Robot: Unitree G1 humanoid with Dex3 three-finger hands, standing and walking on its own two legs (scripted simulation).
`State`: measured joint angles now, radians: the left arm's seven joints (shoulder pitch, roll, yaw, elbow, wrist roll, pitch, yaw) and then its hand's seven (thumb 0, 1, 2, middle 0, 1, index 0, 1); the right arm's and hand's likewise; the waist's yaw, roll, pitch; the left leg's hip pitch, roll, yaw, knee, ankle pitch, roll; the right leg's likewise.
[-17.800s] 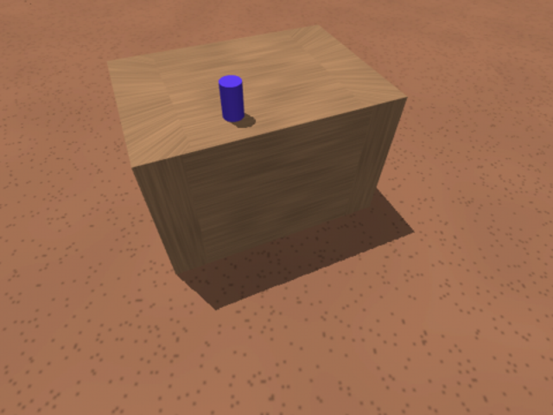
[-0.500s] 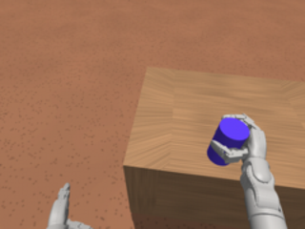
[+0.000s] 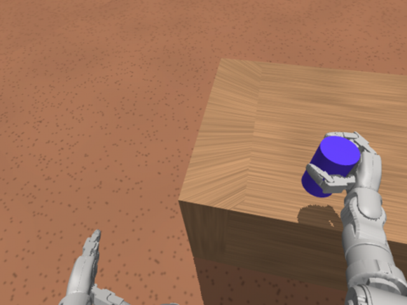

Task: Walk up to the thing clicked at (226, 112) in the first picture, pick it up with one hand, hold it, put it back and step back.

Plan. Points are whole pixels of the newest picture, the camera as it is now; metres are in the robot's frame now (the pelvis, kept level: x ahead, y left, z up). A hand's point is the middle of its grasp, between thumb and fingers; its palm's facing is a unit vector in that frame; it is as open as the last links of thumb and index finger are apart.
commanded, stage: crouch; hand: right
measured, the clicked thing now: (327, 168) +0.41 -0.21 +0.02
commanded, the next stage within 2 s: lower in 0.48 s
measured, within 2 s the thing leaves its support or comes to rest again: rests again in 1.28 s
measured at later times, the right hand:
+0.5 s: hand (330, 158) +0.44 -0.22 +0.01, palm faces +0.22 +0.97 +0.02, open 9.9 cm
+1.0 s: hand (322, 170) +0.45 -0.23 -0.05, palm faces +0.23 +0.97 +0.02, open 9.9 cm
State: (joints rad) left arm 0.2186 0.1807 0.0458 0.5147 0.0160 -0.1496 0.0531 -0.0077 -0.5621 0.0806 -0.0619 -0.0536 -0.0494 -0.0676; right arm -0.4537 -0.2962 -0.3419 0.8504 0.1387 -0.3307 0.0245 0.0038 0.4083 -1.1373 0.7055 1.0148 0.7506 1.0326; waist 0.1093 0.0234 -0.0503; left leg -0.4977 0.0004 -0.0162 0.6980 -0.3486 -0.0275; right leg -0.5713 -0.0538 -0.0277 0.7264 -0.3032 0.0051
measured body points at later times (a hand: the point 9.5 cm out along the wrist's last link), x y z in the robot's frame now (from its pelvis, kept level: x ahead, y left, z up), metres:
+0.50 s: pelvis -0.01 -0.01 -0.03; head +0.08 -0.05 +0.41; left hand +0.15 +0.25 -0.06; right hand +0.42 -0.27 +0.01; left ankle +0.00 +0.14 -0.71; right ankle +0.03 -0.12 -0.71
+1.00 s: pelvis -0.01 +0.00 -0.06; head +0.10 -0.05 +0.37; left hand +0.14 +0.26 -0.06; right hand +0.43 -0.28 -0.05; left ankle +0.00 +0.14 -0.71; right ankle +0.03 -0.12 -0.71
